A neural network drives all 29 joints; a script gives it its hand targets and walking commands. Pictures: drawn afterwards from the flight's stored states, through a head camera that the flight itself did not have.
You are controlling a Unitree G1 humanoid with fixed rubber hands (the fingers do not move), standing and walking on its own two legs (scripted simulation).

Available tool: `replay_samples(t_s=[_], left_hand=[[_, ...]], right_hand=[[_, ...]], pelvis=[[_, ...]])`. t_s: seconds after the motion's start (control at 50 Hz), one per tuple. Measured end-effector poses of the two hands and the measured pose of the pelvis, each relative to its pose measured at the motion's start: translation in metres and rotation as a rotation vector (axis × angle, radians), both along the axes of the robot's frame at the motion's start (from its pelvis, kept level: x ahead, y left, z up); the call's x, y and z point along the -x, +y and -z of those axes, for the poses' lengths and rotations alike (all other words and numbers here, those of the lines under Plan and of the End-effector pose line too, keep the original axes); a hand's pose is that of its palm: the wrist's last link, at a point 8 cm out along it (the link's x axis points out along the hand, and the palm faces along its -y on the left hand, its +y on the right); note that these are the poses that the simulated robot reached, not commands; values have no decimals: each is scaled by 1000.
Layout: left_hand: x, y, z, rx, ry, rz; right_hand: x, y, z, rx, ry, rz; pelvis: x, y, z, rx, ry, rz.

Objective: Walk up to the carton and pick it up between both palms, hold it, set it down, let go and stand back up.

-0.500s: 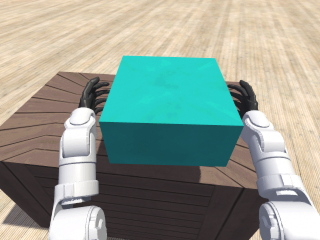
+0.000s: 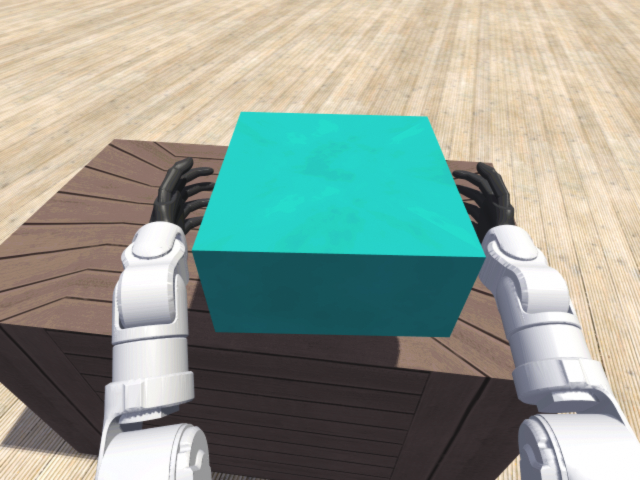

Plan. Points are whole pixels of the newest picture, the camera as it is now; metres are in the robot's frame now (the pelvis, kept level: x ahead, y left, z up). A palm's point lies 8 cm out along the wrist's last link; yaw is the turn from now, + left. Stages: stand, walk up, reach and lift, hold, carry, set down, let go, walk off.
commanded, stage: hold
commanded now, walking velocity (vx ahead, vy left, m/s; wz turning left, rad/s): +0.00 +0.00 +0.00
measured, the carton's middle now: (333, 211) +0.44 +0.00 +0.14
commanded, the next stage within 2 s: none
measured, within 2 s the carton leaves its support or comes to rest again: neither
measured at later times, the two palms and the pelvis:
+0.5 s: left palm (172, 224) +0.35 +0.19 +0.19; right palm (495, 226) +0.36 -0.20 +0.17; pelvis +0.00 +0.00 +0.00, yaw +0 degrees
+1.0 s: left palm (170, 222) +0.35 +0.19 +0.19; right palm (494, 224) +0.36 -0.19 +0.17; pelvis +0.00 +0.00 +0.00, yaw +0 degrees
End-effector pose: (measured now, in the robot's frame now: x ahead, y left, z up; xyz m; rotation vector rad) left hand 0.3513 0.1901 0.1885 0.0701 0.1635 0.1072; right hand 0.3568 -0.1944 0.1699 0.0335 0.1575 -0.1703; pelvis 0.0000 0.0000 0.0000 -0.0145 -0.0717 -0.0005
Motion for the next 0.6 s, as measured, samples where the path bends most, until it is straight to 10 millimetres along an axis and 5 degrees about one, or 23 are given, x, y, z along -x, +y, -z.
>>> replay_samples(t_s=[0.6], left_hand=[[2, -2, -2, 1, -4, -1]], right_hand=[[1, -2, -3, -3, -4, 0]], pelvis=[[0, -1, 0, -2, 0, 2]])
